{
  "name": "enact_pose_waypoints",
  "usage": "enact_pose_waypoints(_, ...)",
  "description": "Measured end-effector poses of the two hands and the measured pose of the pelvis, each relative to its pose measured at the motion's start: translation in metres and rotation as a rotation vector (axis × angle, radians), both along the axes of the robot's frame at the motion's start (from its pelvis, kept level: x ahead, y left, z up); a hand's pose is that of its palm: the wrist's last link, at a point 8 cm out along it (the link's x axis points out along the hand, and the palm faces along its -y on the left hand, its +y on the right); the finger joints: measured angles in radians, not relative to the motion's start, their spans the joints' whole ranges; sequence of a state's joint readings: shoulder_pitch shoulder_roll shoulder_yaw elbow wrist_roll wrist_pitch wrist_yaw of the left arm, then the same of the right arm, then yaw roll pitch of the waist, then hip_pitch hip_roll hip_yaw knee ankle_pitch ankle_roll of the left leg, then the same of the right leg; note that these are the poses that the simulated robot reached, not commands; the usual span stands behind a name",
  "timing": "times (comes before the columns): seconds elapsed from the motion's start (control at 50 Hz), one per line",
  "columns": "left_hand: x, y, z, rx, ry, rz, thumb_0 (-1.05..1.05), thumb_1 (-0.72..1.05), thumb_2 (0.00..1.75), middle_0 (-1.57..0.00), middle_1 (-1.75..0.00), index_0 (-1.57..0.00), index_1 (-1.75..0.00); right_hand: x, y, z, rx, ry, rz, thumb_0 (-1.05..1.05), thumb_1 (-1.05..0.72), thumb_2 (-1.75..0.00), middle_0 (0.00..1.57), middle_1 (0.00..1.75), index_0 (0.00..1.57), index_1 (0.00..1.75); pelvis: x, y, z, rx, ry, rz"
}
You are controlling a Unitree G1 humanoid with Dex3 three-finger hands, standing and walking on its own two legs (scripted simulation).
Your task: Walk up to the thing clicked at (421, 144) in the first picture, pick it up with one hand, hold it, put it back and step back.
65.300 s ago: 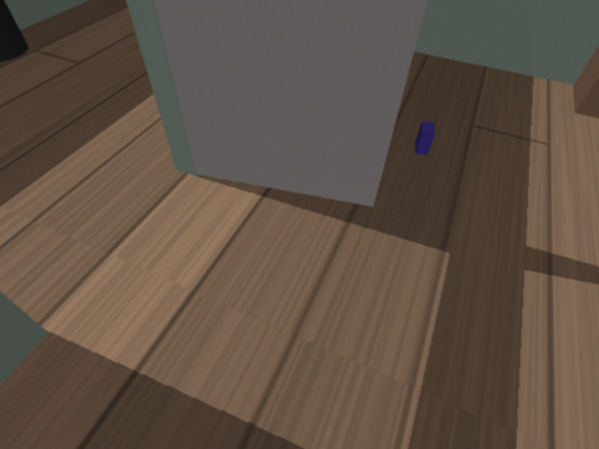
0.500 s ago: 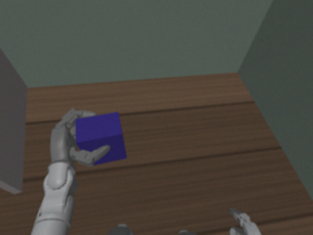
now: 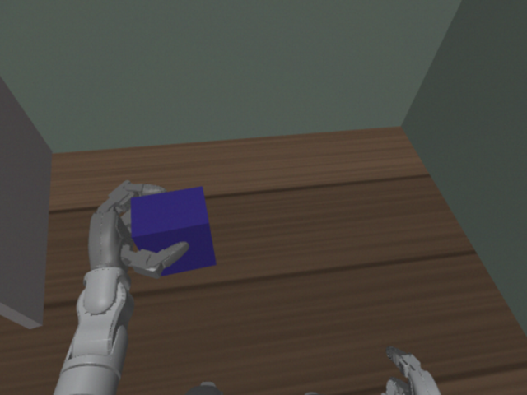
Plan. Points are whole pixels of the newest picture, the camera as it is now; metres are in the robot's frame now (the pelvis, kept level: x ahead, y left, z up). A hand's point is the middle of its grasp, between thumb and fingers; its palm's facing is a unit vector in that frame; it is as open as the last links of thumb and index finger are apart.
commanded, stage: hold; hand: left
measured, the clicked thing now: (177, 234) +0.35 +0.14 +0.03
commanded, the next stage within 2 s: crouch in 1.90 s
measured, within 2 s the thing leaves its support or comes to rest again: neither
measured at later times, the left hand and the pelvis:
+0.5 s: hand (154, 231) +0.34 +0.16 +0.05, palm faces +0.16 -0.99 +0.01, open 10.4 cm; pelvis +0.00 +0.00 +0.00, yaw +0 degrees
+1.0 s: hand (149, 231) +0.34 +0.17 +0.05, palm faces +0.16 -0.99 +0.00, open 10.4 cm; pelvis +0.00 +0.00 +0.00, yaw +0 degrees
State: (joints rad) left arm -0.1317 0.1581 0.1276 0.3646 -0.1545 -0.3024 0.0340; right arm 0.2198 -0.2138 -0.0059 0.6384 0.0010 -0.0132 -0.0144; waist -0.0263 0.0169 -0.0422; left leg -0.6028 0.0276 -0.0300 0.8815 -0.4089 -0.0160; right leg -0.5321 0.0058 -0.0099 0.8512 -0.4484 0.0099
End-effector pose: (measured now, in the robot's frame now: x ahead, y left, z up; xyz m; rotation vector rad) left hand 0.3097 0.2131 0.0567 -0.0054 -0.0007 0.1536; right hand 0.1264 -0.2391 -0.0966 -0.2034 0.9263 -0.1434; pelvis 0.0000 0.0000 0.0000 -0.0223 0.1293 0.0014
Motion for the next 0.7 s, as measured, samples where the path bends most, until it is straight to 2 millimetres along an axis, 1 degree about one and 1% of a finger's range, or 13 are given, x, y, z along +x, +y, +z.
enact_pose_waypoints(0.14,0.0004,-0.0036,-0.0002,-0.003,0.004,-0.004,-0.01,-0.44,1.01,-0.71,-1.03,-0.74,-1.02,0.0026,-0.0019,0.0008,-0.002,-0.001,0.0,0.01,-0.91,-0.9,0.2,0.3,0.2,0.3,0.0022,-0.0014,0.0008,0.001,-0.001,0.0)
enact_pose_waypoints(0.3,0.0032,0.0004,-0.0005,0.0,0.003,0.007,-0.01,-0.44,1.01,-0.71,-1.03,-0.74,-1.02,0.0045,-0.0032,0.0023,-0.003,-0.001,-0.002,0.01,-0.91,-0.9,0.2,0.3,0.2,0.3,0.0041,-0.0023,0.0012,0.001,0.0,-0.001)
enact_pose_waypoints(0.5,0.0004,0.0003,-0.0042,-0.004,0.01,0.007,-0.01,-0.44,1.01,-0.71,-1.03,-0.74,-1.01,0.0018,-0.0037,0.0,0.0,0.012,0.001,0.01,-0.91,-0.9,0.2,0.3,0.2,0.3,0.0044,-0.0018,0.0009,-0.001,0.003,0.001)
enact_pose_waypoints(0.7,0.0006,0.0024,-0.0019,0.001,-0.003,0.007,-0.01,-0.44,1.01,-0.72,-1.03,-0.74,-1.01,-0.0018,-0.0028,0.0003,0.001,0.017,-0.002,0.01,-0.91,-0.9,0.2,0.3,0.2,0.3,0.0025,-0.0014,0.001,-0.001,-0.001,0.0)
